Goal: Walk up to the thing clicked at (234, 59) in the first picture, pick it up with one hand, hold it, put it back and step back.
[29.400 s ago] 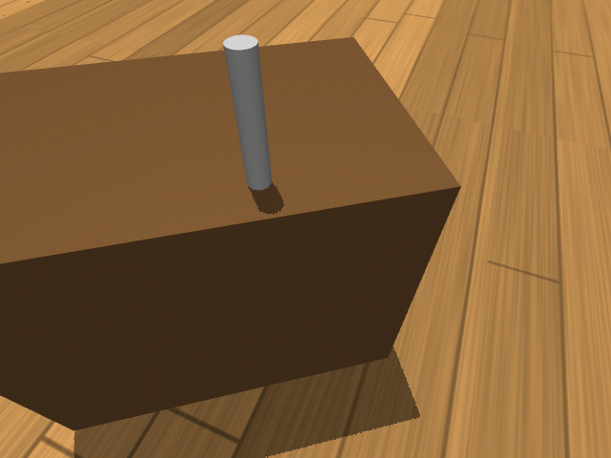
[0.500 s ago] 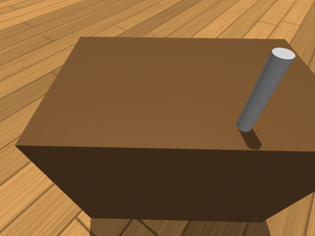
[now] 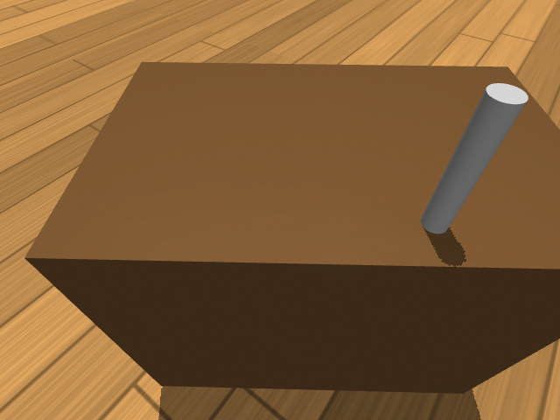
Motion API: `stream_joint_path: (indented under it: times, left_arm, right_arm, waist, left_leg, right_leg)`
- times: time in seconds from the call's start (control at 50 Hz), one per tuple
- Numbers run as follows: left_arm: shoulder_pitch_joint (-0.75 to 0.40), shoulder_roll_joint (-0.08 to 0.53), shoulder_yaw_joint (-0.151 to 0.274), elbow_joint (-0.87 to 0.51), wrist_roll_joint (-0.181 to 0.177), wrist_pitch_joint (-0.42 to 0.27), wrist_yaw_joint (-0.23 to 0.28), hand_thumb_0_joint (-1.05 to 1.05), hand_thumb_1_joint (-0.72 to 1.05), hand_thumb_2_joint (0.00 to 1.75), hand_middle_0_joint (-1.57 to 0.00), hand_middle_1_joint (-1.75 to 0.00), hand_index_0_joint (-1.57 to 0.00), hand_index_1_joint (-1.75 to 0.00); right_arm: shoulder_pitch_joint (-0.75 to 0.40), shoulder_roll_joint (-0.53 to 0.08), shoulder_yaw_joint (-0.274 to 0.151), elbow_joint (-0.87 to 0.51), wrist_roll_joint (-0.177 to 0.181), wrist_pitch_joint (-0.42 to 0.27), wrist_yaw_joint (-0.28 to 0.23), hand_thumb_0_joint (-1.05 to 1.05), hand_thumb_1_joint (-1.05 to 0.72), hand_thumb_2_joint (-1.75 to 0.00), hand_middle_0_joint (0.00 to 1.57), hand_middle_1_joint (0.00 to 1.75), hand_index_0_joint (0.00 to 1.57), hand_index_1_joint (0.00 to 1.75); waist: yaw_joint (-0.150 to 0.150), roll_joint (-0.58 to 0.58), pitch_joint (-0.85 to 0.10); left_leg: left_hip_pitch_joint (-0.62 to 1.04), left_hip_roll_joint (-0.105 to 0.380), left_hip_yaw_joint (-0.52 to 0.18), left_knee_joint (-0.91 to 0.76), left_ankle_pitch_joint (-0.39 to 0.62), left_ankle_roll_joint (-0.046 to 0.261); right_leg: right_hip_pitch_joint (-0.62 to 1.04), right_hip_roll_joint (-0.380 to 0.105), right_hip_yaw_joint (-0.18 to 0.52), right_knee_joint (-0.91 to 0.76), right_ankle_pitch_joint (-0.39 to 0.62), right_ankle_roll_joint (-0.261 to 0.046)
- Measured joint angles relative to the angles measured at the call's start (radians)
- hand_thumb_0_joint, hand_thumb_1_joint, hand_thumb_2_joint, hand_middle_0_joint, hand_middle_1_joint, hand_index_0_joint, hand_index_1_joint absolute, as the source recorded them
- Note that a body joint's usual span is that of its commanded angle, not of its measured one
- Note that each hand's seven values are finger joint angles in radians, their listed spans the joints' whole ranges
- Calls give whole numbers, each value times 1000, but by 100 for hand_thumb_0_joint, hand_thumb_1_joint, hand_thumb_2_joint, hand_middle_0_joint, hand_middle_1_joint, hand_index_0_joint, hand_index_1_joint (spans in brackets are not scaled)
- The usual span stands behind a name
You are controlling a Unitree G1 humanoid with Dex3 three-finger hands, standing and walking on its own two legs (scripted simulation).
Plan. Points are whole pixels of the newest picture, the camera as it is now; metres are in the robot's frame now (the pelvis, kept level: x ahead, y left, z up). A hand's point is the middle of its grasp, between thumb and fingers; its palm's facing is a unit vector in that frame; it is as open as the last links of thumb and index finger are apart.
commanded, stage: stand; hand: right
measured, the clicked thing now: (463, 170) +0.42 -0.25 +0.14
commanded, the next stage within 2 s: step back in 0.24 s
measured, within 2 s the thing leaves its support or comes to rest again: neither
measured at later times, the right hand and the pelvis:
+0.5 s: hand out of the picture +0.07 -0.30 -0.18, palm faces +0.00 +0.93 -0.37, open 7.4 cm; pelvis -0.04 -0.02 -0.02, yaw +0 degrees
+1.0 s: hand out of the picture -0.07 -0.25 -0.15, palm faces -0.09 +0.91 -0.41, open 7.4 cm; pelvis -0.14 +0.01 -0.01, yaw +2 degrees
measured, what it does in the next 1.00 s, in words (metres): walks backwards: left foot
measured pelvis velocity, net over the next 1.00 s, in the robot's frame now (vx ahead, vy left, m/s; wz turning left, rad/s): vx -0.14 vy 0.01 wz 0.03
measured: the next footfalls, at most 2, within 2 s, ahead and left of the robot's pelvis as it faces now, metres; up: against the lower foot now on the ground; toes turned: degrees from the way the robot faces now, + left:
left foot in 0.84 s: -0.10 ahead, +0.13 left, +0.00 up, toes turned +0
right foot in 1.22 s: -0.19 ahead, -0.12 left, +0.00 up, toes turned +0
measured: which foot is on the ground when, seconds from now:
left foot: down 0.00-0.50, up 0.52-0.82, down 0.84-1.00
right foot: down 0.00-0.86, up 0.88-1.00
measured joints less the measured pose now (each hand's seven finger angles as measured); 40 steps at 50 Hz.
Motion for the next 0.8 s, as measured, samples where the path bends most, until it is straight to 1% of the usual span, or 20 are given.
stream_joint_path:
  times: [0.24,0.28,0.32,0.42,0.46,0.48,0.5,0.52,0.54,0.56,0.58,0.6,0.64,0.66,0.68,0.72,0.76,0.8]
  left_arm:
    - [-3,1,1,-5,0,-3,1,0,90,90,-21,-30,-20,-30]
    - [-5,6,11,-25,-8,5,0,0,90,90,-21,-30,-20,-30]
    - [-17,19,22,-52,-14,13,5,0,90,90,-21,-30,-20,-30]
    - [-36,56,40,-115,-12,31,12,0,90,90,-21,-30,-20,-30]
    - [-23,65,45,-134,-7,34,10,0,90,90,-21,-30,-20,-30]
    - [-14,65,48,-141,-4,34,10,0,90,90,-21,-30,-20,-30]
    - [-9,59,51,-145,-2,34,10,0,90,90,-21,-30,-20,-30]
    - [-5,51,52,-151,1,34,8,0,90,90,-21,-30,-20,-30]
    - [-2,44,50,-158,6,35,7,0,90,90,-21,-30,-20,-30]
    - [1,38,48,-166,10,35,7,0,90,90,-21,-30,-20,-30]
    - [4,31,47,-175,13,37,7,0,90,90,-21,-30,-20,-30]
    - [3,24,45,-181,16,39,8,0,90,90,-21,-30,-20,-30]
    - [-5,14,42,-195,22,43,8,1,90,90,-21,-30,-21,-30]
    - [-11,11,42,-204,25,44,9,1,90,90,-21,-30,-21,-30]
    - [-17,9,43,-217,26,45,11,1,90,90,-21,-30,-21,-30]
    - [-29,5,45,-244,25,44,15,1,90,90,-21,-30,-21,-30]
    - [-41,6,47,-272,23,44,18,1,90,90,-21,-30,-21,-30]
    - [-53,14,51,-292,16,48,19,0,90,90,-21,-30,-21,-30]
  right_arm:
    - [-4,2,0,-6,0,-1,2,1,-90,-89,20,30,20,30]
    - [-13,1,-7,-17,6,8,7,1,-90,-89,21,30,20,30]
    - [-29,-1,-16,-36,13,16,8,0,-90,-89,21,30,20,30]
    - [-62,-15,-40,-92,16,42,8,0,-90,-89,21,30,20,30]
    - [-66,-27,-49,-113,14,55,7,0,-90,-89,21,30,20,30]
    - [-68,-35,-53,-123,15,62,6,0,-90,-89,21,30,20,30]
    - [-73,-46,-58,-131,17,69,5,1,-90,-89,21,30,20,30]
    - [-77,-56,-63,-139,17,75,2,1,-90,-89,21,30,20,30]
    - [-80,-62,-67,-147,13,81,-2,1,-90,-89,21,30,20,30]
    - [-81,-66,-70,-154,10,85,-4,1,-90,-89,20,30,20,30]
    - [-80,-70,-71,-161,12,87,-5,1,-91,-89,20,30,20,30]
    - [-77,-74,-71,-167,16,86,-3,1,-91,-89,20,30,20,30]
    - [-61,-79,-69,-178,23,82,-3,0,-91,-89,20,30,20,30]
    - [-51,-81,-67,-182,23,80,-4,0,-91,-89,20,30,20,30]
    - [-40,-82,-63,-183,22,80,-5,0,-91,-89,20,30,20,30]
    - [-19,-82,-54,-181,17,80,-8,0,-91,-89,20,30,20,30]
    - [-4,-76,-48,-179,9,82,-11,0,-91,-89,20,30,20,30]
    - [7,-67,-42,-179,1,76,-10,0,-91,-89,20,30,20,30]
  waist:
    - [-1,1,-3]
    - [-1,-3,6]
    - [-1,-13,35]
    - [-1,-22,104]
    - [1,-18,109]
    - [2,-11,109]
    - [-1,7,115]
    - [-4,20,123]
    - [0,22,130]
    - [7,19,134]
    - [14,17,138]
    - [17,19,141]
    - [17,26,139]
    - [19,28,137]
    - [20,30,136]
    - [20,36,135]
    - [16,35,140]
    - [7,26,145]
  left_leg:
    - [2,0,1,-1,0,1]
    - [-22,0,4,26,-8,2]
    - [-49,-3,6,60,-15,4]
    - [-123,6,4,155,-35,-2]
    - [-161,14,4,218,-61,-9]
    - [-184,19,3,259,-78,-10]
    - [-207,26,-14,304,-92,0]
    - [-235,12,-48,376,-162,7]
    - [-266,-18,-78,472,-251,10]
    - [-294,-49,-94,570,-315,12]
    - [-317,-72,-104,656,-345,12]
    - [-333,-88,-113,726,-355,12]
    - [-348,-104,-129,813,-345,4]
    - [-344,-104,-131,829,-338,-2]
    - [-331,-99,-130,822,-332,-8]
    - [-293,-80,-126,758,-329,-19]
    - [-241,-52,-110,643,-332,-20]
    - [-182,-25,-90,485,-309,-12]
  right_leg:
    - [3,0,1,-3,2,1]
    - [-27,0,4,34,-11,0]
    - [-67,-3,7,93,-29,-4]
    - [-174,7,-1,264,-60,-41]
    - [-193,14,-4,296,-95,-52]
    - [-198,19,-5,303,-116,-41]
    - [-204,28,-14,316,-120,-41]
    - [-208,31,-21,327,-118,-45]
    - [-215,26,-19,334,-113,-49]
    - [-223,19,-10,335,-106,-52]
    - [-229,12,-2,328,-94,-52]
    - [-232,8,1,315,-80,-51]
    - [-245,2,-2,289,-54,-47]
    - [-253,-1,-4,283,-44,-46]
    - [-262,-2,-6,280,-36,-44]
    - [-278,-6,-18,280,-25,-40]
    - [-293,-13,-32,292,-19,-32]
    - [-312,-24,-45,318,-19,-21]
